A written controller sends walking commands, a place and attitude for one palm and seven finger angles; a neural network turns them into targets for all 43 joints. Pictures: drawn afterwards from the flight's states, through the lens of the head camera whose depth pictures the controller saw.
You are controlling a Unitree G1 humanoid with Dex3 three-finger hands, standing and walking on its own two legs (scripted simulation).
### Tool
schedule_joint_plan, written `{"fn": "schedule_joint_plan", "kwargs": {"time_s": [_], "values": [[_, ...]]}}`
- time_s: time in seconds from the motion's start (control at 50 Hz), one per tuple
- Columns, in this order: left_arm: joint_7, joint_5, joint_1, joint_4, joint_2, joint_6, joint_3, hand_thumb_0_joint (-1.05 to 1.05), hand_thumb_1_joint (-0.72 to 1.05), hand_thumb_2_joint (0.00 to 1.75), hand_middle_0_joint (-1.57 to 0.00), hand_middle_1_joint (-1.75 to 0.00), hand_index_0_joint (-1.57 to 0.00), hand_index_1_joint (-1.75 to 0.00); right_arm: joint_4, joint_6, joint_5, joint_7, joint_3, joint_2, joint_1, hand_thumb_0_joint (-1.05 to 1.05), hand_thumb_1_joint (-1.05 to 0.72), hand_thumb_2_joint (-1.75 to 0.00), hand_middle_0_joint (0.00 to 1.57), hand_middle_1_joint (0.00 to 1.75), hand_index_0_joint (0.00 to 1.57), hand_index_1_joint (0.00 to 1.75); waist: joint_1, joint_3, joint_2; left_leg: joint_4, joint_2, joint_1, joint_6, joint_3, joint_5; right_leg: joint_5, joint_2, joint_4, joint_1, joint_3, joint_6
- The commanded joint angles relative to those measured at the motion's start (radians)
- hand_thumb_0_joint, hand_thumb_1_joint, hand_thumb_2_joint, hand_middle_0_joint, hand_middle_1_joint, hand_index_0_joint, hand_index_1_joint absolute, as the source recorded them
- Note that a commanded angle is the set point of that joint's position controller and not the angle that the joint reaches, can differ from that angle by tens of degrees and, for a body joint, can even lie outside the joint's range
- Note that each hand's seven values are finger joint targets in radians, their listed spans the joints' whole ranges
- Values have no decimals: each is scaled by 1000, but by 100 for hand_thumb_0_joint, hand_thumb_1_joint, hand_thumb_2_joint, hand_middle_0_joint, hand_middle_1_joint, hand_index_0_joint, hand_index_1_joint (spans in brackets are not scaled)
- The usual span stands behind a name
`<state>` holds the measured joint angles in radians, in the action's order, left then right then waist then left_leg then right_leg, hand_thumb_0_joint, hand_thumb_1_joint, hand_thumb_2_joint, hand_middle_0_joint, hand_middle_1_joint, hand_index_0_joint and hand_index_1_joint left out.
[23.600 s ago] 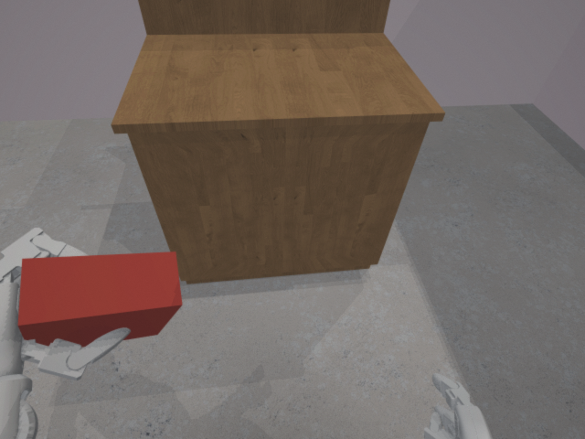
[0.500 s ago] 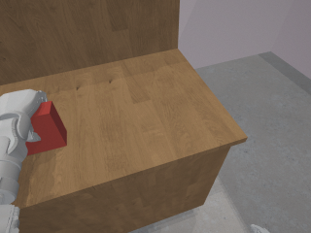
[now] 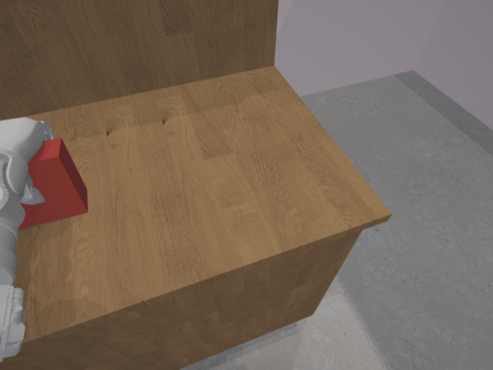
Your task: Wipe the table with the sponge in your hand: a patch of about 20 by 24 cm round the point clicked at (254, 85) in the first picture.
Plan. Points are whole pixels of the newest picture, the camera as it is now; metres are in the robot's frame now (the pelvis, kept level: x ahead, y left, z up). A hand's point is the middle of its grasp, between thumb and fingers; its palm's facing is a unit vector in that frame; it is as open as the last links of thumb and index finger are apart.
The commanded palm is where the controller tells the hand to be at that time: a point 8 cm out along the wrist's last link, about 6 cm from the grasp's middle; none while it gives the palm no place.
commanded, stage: slide across to the middle lane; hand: left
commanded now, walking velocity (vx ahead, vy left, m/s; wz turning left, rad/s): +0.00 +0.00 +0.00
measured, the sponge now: (39, 194) +0.37 +0.38 +0.06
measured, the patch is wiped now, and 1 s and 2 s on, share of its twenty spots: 0.50 0.55 0.70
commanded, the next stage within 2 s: wipe back along the middle lane in 0.68 s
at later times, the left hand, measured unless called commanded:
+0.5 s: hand (57, 150) +0.42 +0.34 +0.13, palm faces -0.07 +0.02 -1.00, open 9.9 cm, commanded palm +0.40 +0.32 +0.18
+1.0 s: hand (86, 151) +0.42 +0.30 +0.12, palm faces -0.04 -0.01 -1.00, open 9.9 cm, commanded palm +0.39 +0.29 +0.16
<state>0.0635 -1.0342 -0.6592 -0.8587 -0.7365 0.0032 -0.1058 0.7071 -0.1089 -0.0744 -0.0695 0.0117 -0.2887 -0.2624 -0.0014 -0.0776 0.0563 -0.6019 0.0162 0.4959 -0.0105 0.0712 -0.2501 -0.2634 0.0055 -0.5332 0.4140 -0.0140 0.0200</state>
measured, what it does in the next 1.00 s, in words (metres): stands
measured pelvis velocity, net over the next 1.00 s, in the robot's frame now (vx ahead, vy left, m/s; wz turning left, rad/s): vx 0.04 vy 0.00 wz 0.01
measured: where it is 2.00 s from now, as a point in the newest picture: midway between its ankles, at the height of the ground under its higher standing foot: outside the picture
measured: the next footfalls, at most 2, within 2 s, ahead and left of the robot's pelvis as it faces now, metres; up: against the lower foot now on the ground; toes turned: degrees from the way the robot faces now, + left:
none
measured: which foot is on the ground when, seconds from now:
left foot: down 0.00-1.00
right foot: down 0.00-1.00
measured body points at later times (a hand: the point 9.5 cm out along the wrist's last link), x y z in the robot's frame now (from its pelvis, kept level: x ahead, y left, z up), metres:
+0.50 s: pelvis +0.02 +0.01 +0.01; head +0.05 +0.00 +0.45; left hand +0.42 +0.34 +0.18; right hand +0.15 -0.24 -0.12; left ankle +0.03 +0.13 -0.73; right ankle +0.00 -0.14 -0.73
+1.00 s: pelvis +0.04 +0.00 +0.01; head +0.06 -0.03 +0.46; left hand +0.42 +0.29 +0.17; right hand +0.19 -0.25 -0.12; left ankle +0.03 +0.13 -0.73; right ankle +0.00 -0.14 -0.73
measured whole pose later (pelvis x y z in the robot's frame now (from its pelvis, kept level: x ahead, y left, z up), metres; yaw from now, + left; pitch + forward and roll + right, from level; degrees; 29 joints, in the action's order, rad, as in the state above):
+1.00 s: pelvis +0.04 +0.00 +0.01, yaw +1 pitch +6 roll -1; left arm 0.05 -0.98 -0.53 -0.52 -0.54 -0.27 0.06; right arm 0.69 -0.13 -0.07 -0.04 0.00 -0.28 -0.18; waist -0.02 -0.08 0.08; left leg -0.52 0.01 0.35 -0.01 0.07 -0.28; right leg -0.29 -0.01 -0.45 0.27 -0.01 0.02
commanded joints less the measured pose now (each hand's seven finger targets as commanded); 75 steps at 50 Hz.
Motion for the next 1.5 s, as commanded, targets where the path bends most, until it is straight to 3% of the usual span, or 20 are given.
{"fn": "schedule_joint_plan", "kwargs": {"time_s": [0.0, 0.04, 0.08, 0.14, 0.18, 0.22, 0.3, 0.34, 0.38, 0.42, 0.5, 0.58, 0.72, 0.88, 0.92, 1.02, 1.22, 1.28, 1.3, 1.48], "values": [[-21, -48, -309, 70, -257, 1, -6, 0, 10, 130, -120, -160, -120, -160, -93, 27, 7, -10, 58, -161, -23, 0, -90, -90, 20, 30, 20, 30, 23, -206, -10, 67, -43, -183, 63, -46, 111, 99, 48, 83, 12, 50, -82], [-23, -38, -285, 101, -211, 7, 21, 0, 10, 130, -120, -160, -120, -160, -100, 26, 8, -5, 61, -154, -23, 0, -90, -90, 20, 30, 20, 30, 17, -239, 1, 63, -43, -198, 62, -50, 130, 118, 47, 83, -2, 49, -82], [-25, -29, -292, 162, -227, 19, -6, 0, 10, 130, -120, -160, -120, -160, -106, 25, 11, -5, 62, -148, -12, 0, -90, -90, 20, 30, 20, 30, 3, -290, 31, 64, -38, -228, 60, -37, 184, 150, 47, 79, -25, 45, -90], [-42, 11, -274, 204, -166, 10, 21, 0, 10, 130, -120, -160, -120, -160, -102, 23, 7, -1, 69, -145, -8, 0, -90, -90, 20, 30, 20, 30, 13, -279, 5, 61, -34, -255, 63, -40, 189, 160, 49, 89, -27, 52, -83], [-52, 46, -263, 265, -185, 7, -19, 0, 10, 130, -120, -160, -120, -160, -110, 27, 4, -5, 68, -143, 20, 0, -90, -90, 20, 30, 20, 30, -3, -309, 8, 73, -31, -271, 62, -35, 226, 193, 46, 92, -64, 49, -86], [-65, 58, -249, 248, -174, -22, -8, 0, 10, 130, -120, -160, -120, -160, -101, 25, -1, -4, 65, -144, 25, 0, -90, -90, 20, 30, 20, 30, 3, -267, -3, 85, -34, -260, 60, -37, 192, 165, 44, 102, -66, 57, -79], [-73, 20, -367, 241, -185, -85, 27, 0, 10, 130, -120, -160, -120, -160, -91, 32, -4, -6, 51, -145, 52, 0, -90, -90, 20, 30, 20, 30, 15, -208, 21, 122, -38, -259, 61, -28, 138, 107, 43, 113, -47, 62, -82], [-72, 6, -448, 283, -153, -103, 71, 0, 10, 130, -120, -160, -120, -160, -91, 42, -5, -6, 49, -136, 58, 0, -90, -90, 20, 30, 20, 30, 29, -225, 45, 125, -36, -290, 58, -25, 138, 107, 41, 116, -39, 62, -83], [-68, 9, -441, 298, -169, -108, 49, 0, 10, 130, -120, -160, -120, -160, -96, 52, -3, -9, 45, -133, 67, 0, -90, -90, 20, 30, 20, 30, 16, -258, 50, 130, -35, -305, 57, -19, 169, 126, 40, 118, -71, 56, -88], [-58, 13, -444, 296, -109, -119, 102, 0, 10, 130, -120, -160, -120, -160, -98, 54, -3, -8, 44, -128, 60, 0, -90, -90, 20, 30, 20, 30, 27, -281, 43, 117, -38, -330, 54, -23, 200, 152, 40, 116, -79, 60, -85], [-47, 33, -393, 332, -85, -140, 98, 0, 10, 130, -120, -160, -120, -160, -115, 56, 2, -1, 42, -125, 78, 0, -90, -90, 20, 30, 20, 30, 8, -328, 41, 103, -38, -365, 52, -27, 302, 240, 39, 113, -130, 62, -86], [-55, 25, -369, 336, -168, -172, 13, 0, 10, 130, -120, -160, -120, -160, -119, 45, 4, 7, 32, -130, 100, 0, -90, -90, 20, 30, 20, 30, -17, -318, 8, 109, -39, -330, 49, -35, 356, 314, 33, 107, -178, 63, -86], [-53, 17, -362, 405, -30, -230, 125, 0, 10, 130, -120, -160, -120, -160, -137, 37, 4, 21, 34, -117, 121, 0, -90, -90, 20, 30, 20, 30, -1, -333, 18, 91, -41, -366, 48, -46, 427, 378, 33, 96, -182, 68, -80], [-20, 38, -192, 437, -51, -263, 75, 0, 10, 130, -120, -160, -120, -160, -142, 22, 4, 24, 31, -125, 152, 0, -90, -90, 20, 30, 20, 30, -25, -326, -20, 83, -50, -350, 55, -55, 452, 467, 29, 85, -242, 63, -77], [-10, 42, -148, 476, -4, -269, 115, 0, 10, 130, -120, -160, -120, -160, -158, 20, 2, 28, 31, -117, 159, 0, -90, -90, 20, 30, 20, 30, -21, -314, -40, 78, -51, -348, 58, -57, 452, 474, 28, 82, -238, 68, -71], [-5, 61, -34, 533, -11, -284, 86, 0, 10, 130, -120, -160, -120, -160, -171, 18, 0, 33, 27, -118, 185, 0, -90, -90, 20, 30, 20, 30, -35, -270, -56, 84, -54, -321, 58, -65, 422, 489, 25, 83, -255, 66, -67], [-11, 61, -15, 571, 79, -340, 166, 0, 10, 130, -120, -160, -120, -160, -178, 17, -9, 25, 15, -108, 231, 0, -90, -90, 20, 30, 20, 30, -26, -188, -62, 118, -53, -306, 53, -55, 271, 297, 30, 104, -187, 72, -69], [-13, 60, 24, 526, 23, -348, 111, 0, 10, 130, -120, -160, -120, -160, -167, 19, -7, 17, 14, -115, 238, 0, -90, -90, 20, 30, 20, 30, -41, -175, -69, 127, -55, -293, 51, -55, 230, 257, 32, 112, -194, 65, -72], [-8, 58, 1, 526, 83, -349, 172, 0, 10, 130, -120, -160, -120, -160, -176, 20, -8, 16, 10, -110, 239, 0, -90, -90, 20, 30, 20, 30, -30, -180, -66, 123, -58, -298, 52, -58, 232, 261, 33, 111, -191, 71, -72], [-7, 74, 141, 631, 87, -340, 138, 0, 10, 130, -120, -160, -120, -160, -202, 28, -6, 30, 8, -102, 270, 0, -90, -90, 20, 30, 20, 30, -59, -187, -60, 118, -53, -296, 49, -52, 257, 291, 33, 97, -217, 64, -73]]}}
